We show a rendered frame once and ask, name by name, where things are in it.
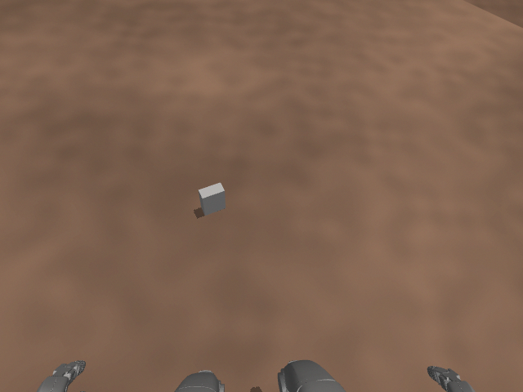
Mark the left robot hand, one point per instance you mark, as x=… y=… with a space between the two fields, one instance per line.
x=62 y=377

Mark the carton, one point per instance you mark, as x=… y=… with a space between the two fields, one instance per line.
x=212 y=198

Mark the right robot hand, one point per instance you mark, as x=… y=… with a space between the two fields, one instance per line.
x=448 y=379

